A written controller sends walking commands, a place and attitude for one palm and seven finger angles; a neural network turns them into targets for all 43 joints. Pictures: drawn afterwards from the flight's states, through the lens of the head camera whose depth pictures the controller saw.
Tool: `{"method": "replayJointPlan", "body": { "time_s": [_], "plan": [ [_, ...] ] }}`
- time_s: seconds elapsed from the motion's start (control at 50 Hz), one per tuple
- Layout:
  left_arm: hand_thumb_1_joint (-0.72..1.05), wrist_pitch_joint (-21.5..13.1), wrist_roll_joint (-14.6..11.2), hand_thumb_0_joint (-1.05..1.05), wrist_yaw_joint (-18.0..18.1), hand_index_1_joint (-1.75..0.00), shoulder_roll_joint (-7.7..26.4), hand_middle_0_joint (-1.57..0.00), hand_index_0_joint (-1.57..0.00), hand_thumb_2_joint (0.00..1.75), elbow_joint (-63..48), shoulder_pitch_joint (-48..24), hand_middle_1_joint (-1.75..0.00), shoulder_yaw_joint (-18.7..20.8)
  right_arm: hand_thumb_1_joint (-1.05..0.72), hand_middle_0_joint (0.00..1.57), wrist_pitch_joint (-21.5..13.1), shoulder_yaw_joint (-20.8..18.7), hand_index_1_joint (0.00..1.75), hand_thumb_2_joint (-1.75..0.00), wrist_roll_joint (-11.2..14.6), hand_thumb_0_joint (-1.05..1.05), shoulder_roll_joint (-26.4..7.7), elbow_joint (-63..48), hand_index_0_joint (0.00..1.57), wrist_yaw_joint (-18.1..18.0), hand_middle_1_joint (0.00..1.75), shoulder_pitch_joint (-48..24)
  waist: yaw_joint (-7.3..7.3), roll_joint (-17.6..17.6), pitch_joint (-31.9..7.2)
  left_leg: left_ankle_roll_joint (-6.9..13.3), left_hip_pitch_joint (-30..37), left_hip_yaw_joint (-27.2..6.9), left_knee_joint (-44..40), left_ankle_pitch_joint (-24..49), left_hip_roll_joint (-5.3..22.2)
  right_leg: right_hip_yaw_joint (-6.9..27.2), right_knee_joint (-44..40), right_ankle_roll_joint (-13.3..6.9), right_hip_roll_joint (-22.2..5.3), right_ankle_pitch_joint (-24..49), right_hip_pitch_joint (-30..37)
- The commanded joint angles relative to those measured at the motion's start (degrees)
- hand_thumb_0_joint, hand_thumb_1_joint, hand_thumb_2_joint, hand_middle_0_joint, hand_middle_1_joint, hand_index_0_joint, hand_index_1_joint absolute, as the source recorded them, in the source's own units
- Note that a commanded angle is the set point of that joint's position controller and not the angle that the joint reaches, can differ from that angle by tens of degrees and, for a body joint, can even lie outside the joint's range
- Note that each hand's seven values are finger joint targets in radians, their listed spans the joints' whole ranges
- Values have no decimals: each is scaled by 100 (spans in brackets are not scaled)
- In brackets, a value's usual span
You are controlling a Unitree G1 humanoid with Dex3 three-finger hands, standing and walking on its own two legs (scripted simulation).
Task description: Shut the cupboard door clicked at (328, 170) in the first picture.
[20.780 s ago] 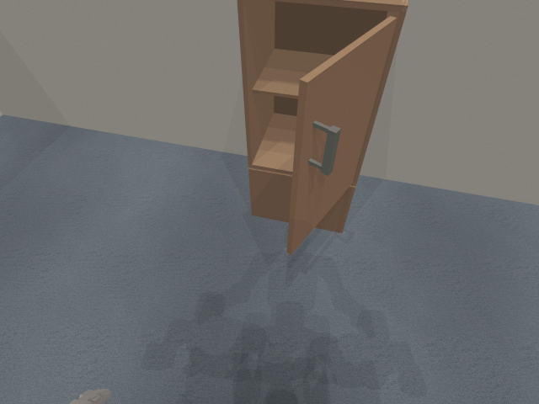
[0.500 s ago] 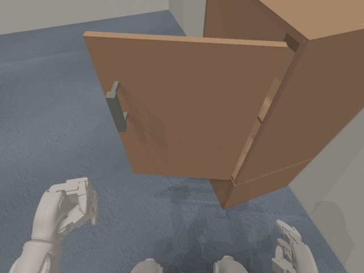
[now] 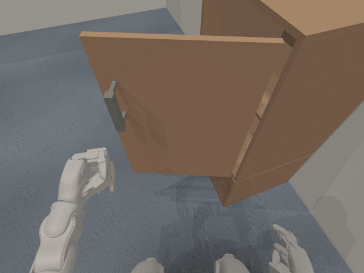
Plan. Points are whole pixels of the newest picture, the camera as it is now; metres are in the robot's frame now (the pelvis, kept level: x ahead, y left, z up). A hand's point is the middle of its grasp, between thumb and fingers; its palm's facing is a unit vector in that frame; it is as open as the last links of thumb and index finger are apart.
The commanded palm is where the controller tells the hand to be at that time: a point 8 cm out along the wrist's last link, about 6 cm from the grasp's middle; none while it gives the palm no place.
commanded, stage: bring the fist close to the handle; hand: left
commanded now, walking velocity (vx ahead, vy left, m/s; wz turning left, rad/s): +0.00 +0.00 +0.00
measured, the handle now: (117, 107) +0.48 +0.19 +0.06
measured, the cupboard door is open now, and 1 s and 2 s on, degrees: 66 66 53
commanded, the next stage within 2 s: push the door shut along its arc in 0.98 s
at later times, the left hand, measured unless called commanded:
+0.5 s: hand (124, 143) +0.37 +0.15 +0.06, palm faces -0.03 -1.00 -0.02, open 3.1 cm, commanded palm +0.36 +0.21 +0.07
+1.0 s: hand (123, 140) +0.38 +0.15 +0.07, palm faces -0.03 -1.00 -0.02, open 3.1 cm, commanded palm +0.36 +0.20 +0.07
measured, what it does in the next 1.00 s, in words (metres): stands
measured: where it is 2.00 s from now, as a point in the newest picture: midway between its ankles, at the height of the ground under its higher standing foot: outside the picture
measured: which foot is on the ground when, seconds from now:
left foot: down 0.00-1.00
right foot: down 0.00-1.00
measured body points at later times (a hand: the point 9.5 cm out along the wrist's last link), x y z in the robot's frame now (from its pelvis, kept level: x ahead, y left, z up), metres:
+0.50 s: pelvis +0.00 -0.01 +0.00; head +0.08 -0.02 +0.45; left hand +0.37 +0.20 +0.07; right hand +0.13 -0.26 -0.10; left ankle +0.00 +0.12 -0.67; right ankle +0.05 -0.13 -0.67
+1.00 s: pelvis +0.00 +0.00 +0.01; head +0.07 -0.01 +0.45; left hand +0.38 +0.21 +0.07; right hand +0.10 -0.27 -0.11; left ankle +0.00 +0.12 -0.67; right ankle +0.05 -0.13 -0.67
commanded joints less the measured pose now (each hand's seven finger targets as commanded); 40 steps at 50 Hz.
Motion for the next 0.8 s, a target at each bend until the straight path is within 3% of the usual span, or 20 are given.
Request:
{"method": "replayJointPlan", "body": {
  "time_s": [0.0, 0.02, 0.08, 0.22, 0.24, 0.28, 0.3, 0.34, 0.4, 0.44, 0.48, 0.5, 0.58, 0.62, 0.64, 0.7, 0.74, 0.78],
  "plan": [
    [90, -417, -15, 0, 132, -150, 806, -130, -130, 90, -761, -1173, -150, 514, -90, 20, -227, -355, 30, -90, -7, 0, -789, -728, 20, -40, 30, -84, 22, -327, -1400, 20, 155, -190, -1112, 1375, -230, 228, -713, -136, 359, 856, 1516],
    [90, -452, 20, 0, 121, -150, 673, -130, -130, 90, -758, -1462, -150, 364, -90, 20, -215, -344, 30, -90, -7, 0, -761, -719, 20, -29, 30, -126, -17, -181, -1411, 22, 194, -160, -1122, 1345, -244, 250, -717, -131, 337, 875, 1496],
    [90, -551, 19, 0, 136, -150, 787, -130, -130, 90, -565, -1816, -150, 516, -90, 20, -179, -368, 30, -90, -3, 0, -768, -636, 20, -20, 30, -113, 27, -66, -1528, 14, 227, -116, -1140, 1367, -254, 296, -736, -147, 323, 936, 1587],
    [90, -702, 36, 0, 86, -150, 872, -130, -130, 90, 74, -2503, -150, 593, -90, 20, -87, -402, 30, -90, 3, 0, -780, -444, 20, -22, 30, -10, -40, -171, -1698, 29, 235, -73, -1123, 1546, -236, 372, -754, -128, 317, 1272, 1751],
    [90, -708, 35, 0, 61, -150, 718, -130, -130, 90, 165, -2644, -150, 442, -90, 20, -77, -391, 30, -90, 9, 0, -768, -424, 20, -11, 30, -13, -64, -55, -1680, 24, 261, -58, -1133, 1535, -250, 369, -763, -133, 312, 1278, 1716],
    [90, -712, 48, 0, 69, -150, 767, -130, -130, 90, 388, -3003, -150, 467, -90, 20, -50, -408, 30, -90, 10, 0, -792, -358, 20, -23, 30, 41, -127, -188, -1697, 30, 254, -62, -1111, 1534, -239, 374, -771, -118, 313, 1316, 1684],
    [90, -714, 73, 0, 81, -150, 920, -130, -130, 90, 526, -3116, -150, 596, -90, 20, -31, -412, 30, -90, 0, 0, -810, -313, 20, -35, 30, 90, -122, -217, -1738, 43, 249, -69, -1095, 1564, -231, 385, -764, -118, 319, 1346, 1702],
    [90, -719, 76, 0, 65, -150, 887, -130, -130, 90, 725, -3369, -150, 575, -90, 20, 3, -401, 30, -90, 6, 0, -799, -302, 20, -31, 30, 79, -109, -133, -1771, 30, 211, -46, -1119, 1524, -245, 414, -775, -117, 296, 1354, 1751],
    [90, -757, 79, 0, 79, -150, 1071, -130, -130, 90, 1084, -3647, -150, 747, -90, 20, 61, -417, 30, -90, 6, 0, -820, -257, 20, -35, 30, 159, -110, -294, -1865, 46, 169, -28, -1107, 1554, -234, 461, -804, -104, 294, 1418, 1875],
    [90, -807, 131, 0, 78, -150, 925, -130, -130, 90, 1137, -4112, -150, 558, -90, 20, 82, -410, 30, -90, 7, 0, -794, -217, 20, -24, 30, 168, -166, -42, -1927, 32, 261, -30, -1116, 1637, -234, 438, -756, -116, 287, 1556, 1795],
    [90, -830, 143, 0, 116, -150, 1010, -130, -130, 90, 1449, -4220, -150, 678, -90, 20, 109, -426, 30, -90, -8, 0, -813, -150, 20, -14, 30, 235, -169, -183, -2024, 37, 232, -22, -1075, 1648, -232, 454, -749, -106, 297, 1603, 1817],
    [90, -842, 139, 0, 135, -150, 1250, -130, -130, 90, 1616, -4208, -150, 909, -90, 20, 135, -438, 30, -90, -12, 0, -840, -146, 20, -23, 30, 288, -126, -302, -2051, 46, 158, -19, -1069, 1695, -233, 478, -751, -104, 293, 1658, 1940],
    [90, -910, 167, 0, 87, -150, 1058, -130, -130, 90, 1903, -4242, -150, 801, -90, 20, 194, -451, 30, -90, -17, 0, -819, -136, 20, 38, 30, 342, -86, -176, -2150, 31, 201, 30, -1104, 1833, -248, 468, -734, -121, 299, 1890, 1987],
    [90, -931, 151, 0, 59, -150, 1255, -130, -130, 90, 1888, -3997, -150, 995, -90, 20, 245, -466, 30, -90, -16, 0, -846, -202, 20, 55, 30, 369, 0, -247, -2272, 41, 186, 54, -1137, 1967, -247, 489, -727, -122, 297, 2071, 2191],
    [90, -926, 136, 0, 18, -150, 1031, -130, -130, 90, 1890, -3929, -150, 818, -90, 20, 264, -460, 30, -90, -4, 0, -817, -233, 20, 77, 30, 364, -34, -302, -2187, 42, 168, 75, -1169, 1915, -256, 475, -777, -114, 300, 2046, 2177],
    [90, -981, 109, 0, 12, -150, 1308, -130, -130, 90, 1869, -4037, -150, 1050, -90, 20, 321, -478, 30, -90, 3, 0, -858, -243, 20, 56, 30, 377, -41, -376, -2041, 61, 116, 67, -1199, 1740, -242, 507, -859, -112, 306, 1808, 2133],
    [90, -1048, 121, 0, 14, -150, 973, -130, -130, 90, 1680, -4369, -150, 720, -90, 20, 309, -468, 30, -90, 2, 0, -808, -225, 20, 57, 30, 332, -157, -221, -2000, 63, 238, 70, -1225, 1673, -238, 476, -874, -102, 319, 1746, 1952],
    [90, -1147, 128, 0, 52, -150, 1089, -130, -130, 90, 1659, -4433, -150, 817, -90, 20, 302, -492, 30, -90, -11, 0, -830, -170, 20, 44, 30, 347, -143, -115, -2052, 50, 289, 54, -1214, 1615, -236, 468, -852, -115, 330, 1636, 1892]
  ]
}}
